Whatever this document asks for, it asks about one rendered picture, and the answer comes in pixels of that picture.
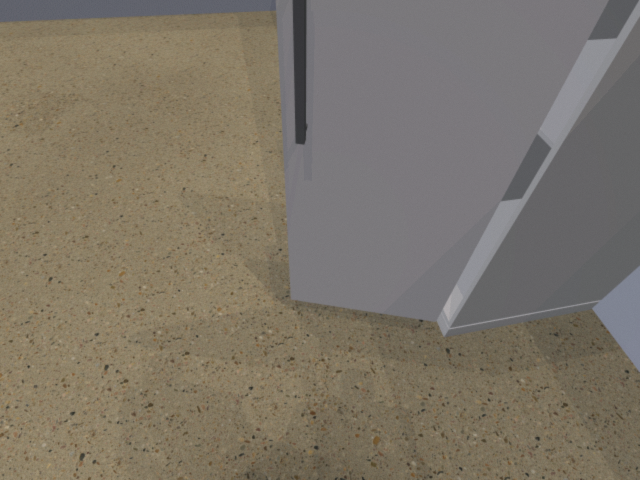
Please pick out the fridge door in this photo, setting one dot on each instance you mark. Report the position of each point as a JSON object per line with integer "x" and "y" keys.
{"x": 419, "y": 114}

